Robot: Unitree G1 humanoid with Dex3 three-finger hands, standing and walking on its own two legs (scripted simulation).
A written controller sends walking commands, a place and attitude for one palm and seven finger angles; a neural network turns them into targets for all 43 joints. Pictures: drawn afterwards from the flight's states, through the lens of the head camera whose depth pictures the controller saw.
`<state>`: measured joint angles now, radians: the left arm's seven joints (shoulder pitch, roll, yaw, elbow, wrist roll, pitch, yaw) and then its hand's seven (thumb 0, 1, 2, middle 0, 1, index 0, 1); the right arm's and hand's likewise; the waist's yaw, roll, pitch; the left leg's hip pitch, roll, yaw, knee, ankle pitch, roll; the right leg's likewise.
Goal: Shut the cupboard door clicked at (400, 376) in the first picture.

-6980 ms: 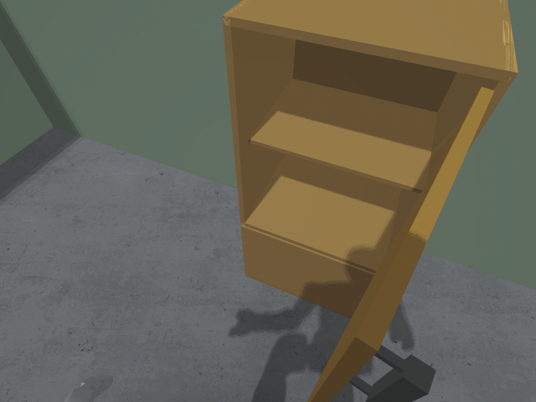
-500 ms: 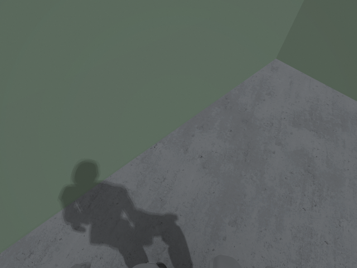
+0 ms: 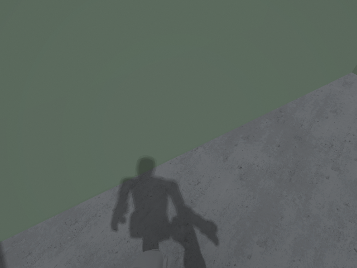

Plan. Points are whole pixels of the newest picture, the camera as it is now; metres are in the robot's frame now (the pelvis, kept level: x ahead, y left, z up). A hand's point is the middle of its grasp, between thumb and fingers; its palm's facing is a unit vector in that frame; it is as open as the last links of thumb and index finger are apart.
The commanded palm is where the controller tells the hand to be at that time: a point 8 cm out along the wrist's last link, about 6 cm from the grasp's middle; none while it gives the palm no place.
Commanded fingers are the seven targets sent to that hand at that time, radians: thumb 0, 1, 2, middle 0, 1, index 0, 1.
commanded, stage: turn to face it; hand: left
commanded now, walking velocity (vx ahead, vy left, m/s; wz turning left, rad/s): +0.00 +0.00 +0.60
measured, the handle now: out of the picture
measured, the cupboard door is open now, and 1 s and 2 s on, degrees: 100 100 100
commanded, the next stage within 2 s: none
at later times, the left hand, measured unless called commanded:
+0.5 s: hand out of the picture -0.02 +0.29 -0.18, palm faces +0.35 -0.90 -0.26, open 7.4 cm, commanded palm none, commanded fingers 0.00 0.90 0.90 -0.20 -0.30 -0.20 -0.30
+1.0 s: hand out of the picture -0.01 +0.23 -0.14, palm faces +0.55 -0.78 -0.28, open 7.4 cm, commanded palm none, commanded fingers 0.00 0.90 0.90 -0.20 -0.30 -0.20 -0.30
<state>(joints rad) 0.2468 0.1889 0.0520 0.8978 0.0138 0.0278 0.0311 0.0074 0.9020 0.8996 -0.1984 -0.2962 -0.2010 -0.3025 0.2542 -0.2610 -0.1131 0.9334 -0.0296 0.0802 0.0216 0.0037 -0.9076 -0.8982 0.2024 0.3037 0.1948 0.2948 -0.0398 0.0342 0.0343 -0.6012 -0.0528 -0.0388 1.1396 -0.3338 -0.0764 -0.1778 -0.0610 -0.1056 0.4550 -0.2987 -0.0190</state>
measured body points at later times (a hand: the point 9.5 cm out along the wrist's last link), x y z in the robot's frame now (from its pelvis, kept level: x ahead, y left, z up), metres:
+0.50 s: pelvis +0.00 +0.06 -0.01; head +0.04 +0.09 +0.44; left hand -0.04 +0.33 -0.16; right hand +0.20 -0.15 -0.13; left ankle -0.03 +0.15 -0.74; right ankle +0.01 -0.10 -0.66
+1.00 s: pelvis +0.01 +0.01 +0.00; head +0.06 +0.00 +0.44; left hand -0.04 +0.27 -0.12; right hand +0.20 -0.19 -0.16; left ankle -0.10 +0.12 -0.64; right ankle +0.08 -0.07 -0.74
